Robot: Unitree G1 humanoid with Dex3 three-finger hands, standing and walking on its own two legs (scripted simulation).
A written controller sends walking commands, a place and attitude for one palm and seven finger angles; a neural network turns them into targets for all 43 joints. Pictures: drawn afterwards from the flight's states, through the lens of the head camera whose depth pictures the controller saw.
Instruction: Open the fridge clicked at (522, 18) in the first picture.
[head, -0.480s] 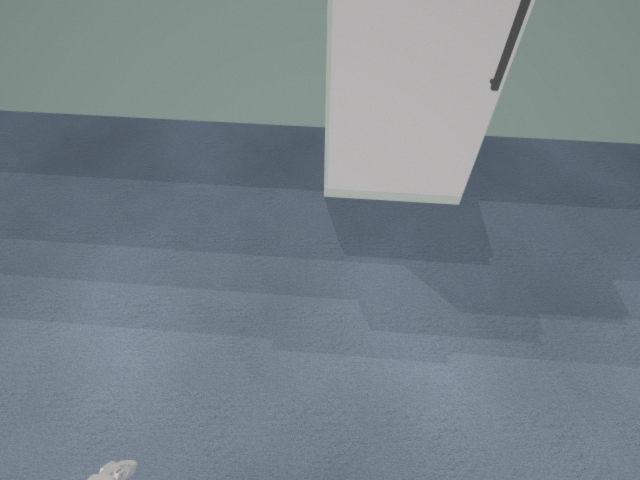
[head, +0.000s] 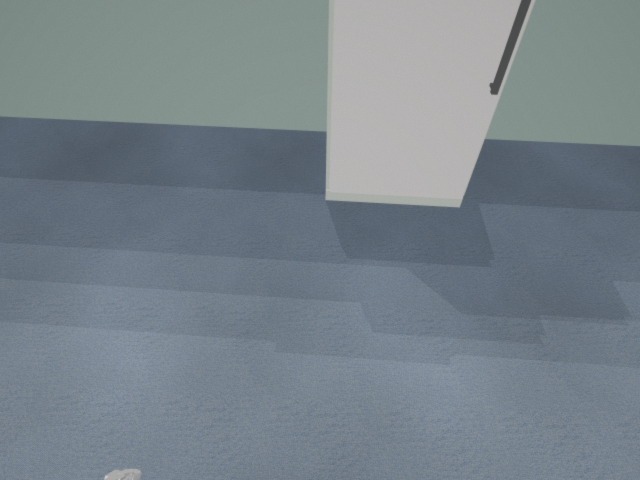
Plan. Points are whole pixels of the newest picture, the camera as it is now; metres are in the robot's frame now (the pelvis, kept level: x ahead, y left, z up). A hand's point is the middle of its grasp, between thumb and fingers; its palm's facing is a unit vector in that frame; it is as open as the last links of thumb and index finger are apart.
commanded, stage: stand and wait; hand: right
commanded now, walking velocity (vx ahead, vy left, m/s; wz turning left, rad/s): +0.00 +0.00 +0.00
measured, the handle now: (518, 16) +1.36 -0.53 +0.08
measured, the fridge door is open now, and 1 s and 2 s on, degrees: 0 0 0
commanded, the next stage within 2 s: look at it before walking up in 0.44 s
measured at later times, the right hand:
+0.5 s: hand out of the picture +0.06 -0.24 -0.15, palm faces -0.04 +0.94 -0.33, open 7.4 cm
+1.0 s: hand out of the picture +0.06 -0.24 -0.16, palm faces -0.05 +0.94 -0.33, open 7.4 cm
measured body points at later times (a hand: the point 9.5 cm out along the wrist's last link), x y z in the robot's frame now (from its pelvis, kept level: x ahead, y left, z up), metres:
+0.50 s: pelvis -0.02 +0.01 +0.00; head -0.01 +0.01 +0.45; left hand +0.06 +0.30 -0.13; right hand +0.07 -0.29 -0.13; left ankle -0.01 +0.13 -0.74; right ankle -0.02 -0.12 -0.74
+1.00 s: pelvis -0.01 +0.01 +0.00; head -0.01 +0.01 +0.45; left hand +0.06 +0.31 -0.13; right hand +0.06 -0.28 -0.13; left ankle -0.01 +0.13 -0.74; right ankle -0.02 -0.12 -0.74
